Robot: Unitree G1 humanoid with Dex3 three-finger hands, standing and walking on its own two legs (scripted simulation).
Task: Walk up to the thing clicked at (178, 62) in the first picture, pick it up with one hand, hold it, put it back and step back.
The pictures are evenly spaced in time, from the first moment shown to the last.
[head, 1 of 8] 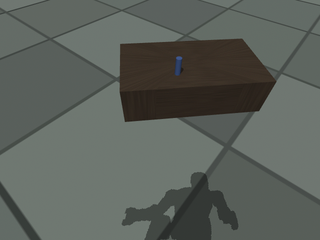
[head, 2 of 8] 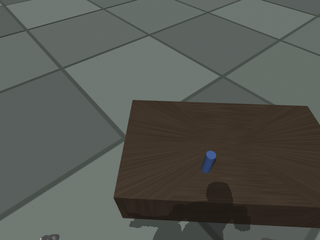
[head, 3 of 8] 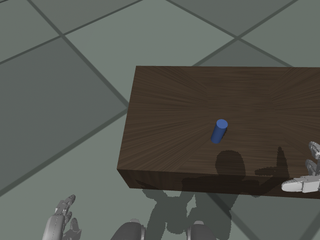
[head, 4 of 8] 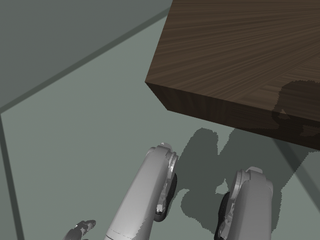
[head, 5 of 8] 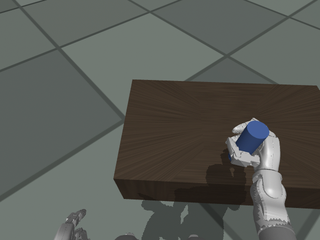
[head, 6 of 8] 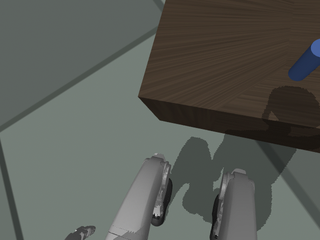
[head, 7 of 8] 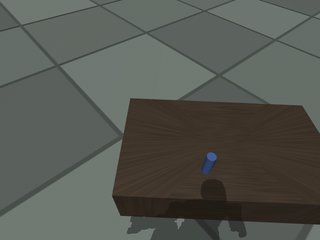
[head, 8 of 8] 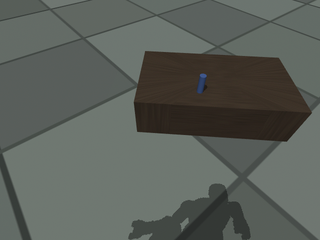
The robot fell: no
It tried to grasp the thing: yes
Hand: right
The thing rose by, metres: 0.40
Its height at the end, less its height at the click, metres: +0.00
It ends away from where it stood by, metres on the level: 0.02
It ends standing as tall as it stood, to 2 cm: yes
